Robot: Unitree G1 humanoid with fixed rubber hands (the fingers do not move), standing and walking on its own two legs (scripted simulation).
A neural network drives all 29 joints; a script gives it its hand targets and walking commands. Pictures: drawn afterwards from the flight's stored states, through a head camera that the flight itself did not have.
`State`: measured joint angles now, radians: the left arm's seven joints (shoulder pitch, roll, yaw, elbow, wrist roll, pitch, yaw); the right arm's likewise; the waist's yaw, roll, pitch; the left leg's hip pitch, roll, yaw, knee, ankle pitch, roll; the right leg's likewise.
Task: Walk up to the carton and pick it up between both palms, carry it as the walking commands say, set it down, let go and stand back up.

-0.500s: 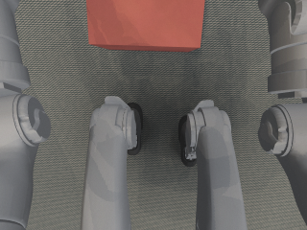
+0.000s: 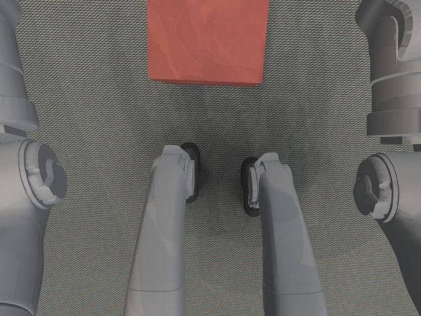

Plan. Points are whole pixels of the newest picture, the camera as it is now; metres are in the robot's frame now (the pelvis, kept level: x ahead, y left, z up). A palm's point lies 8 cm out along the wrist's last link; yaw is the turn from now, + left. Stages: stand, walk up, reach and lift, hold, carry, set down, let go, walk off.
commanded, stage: set down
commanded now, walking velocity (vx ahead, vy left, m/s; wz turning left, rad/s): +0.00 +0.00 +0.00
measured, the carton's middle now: (208, 29) +0.58 +0.06 -0.49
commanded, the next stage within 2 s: let go in 0.22 s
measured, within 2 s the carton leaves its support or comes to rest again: neither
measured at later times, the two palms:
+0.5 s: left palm out of the picture +0.46 +0.31 -0.04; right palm out of the picture +0.48 -0.18 -0.05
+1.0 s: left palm out of the picture +0.29 +0.27 +0.08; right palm out of the picture +0.31 -0.23 +0.08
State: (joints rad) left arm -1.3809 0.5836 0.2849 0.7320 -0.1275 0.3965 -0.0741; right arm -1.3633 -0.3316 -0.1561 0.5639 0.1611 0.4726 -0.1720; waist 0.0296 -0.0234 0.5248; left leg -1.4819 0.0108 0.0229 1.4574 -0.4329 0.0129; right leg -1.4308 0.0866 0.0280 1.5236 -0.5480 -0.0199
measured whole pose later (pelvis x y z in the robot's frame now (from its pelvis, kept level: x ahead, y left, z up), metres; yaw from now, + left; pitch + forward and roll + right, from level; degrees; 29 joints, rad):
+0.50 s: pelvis +0.01 +0.00 +0.06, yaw +0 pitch +20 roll +0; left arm -0.92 0.57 0.25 0.53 -0.13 0.39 -0.11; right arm -0.94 -0.33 -0.13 0.41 0.16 0.43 -0.15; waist 0.03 -0.02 0.52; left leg -1.18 0.01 0.02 1.19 -0.36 0.01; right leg -1.13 0.08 0.04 1.25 -0.47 -0.02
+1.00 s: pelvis +0.05 +0.00 +0.14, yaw +0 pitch +3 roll +0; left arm -0.08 0.31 0.17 0.44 -0.10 0.15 -0.11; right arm -0.09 -0.25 -0.04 0.39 0.06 0.19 -0.02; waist 0.02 -0.02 0.24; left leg -0.57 0.01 0.02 0.83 -0.32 0.00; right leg -0.52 0.07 0.05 0.87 -0.41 -0.02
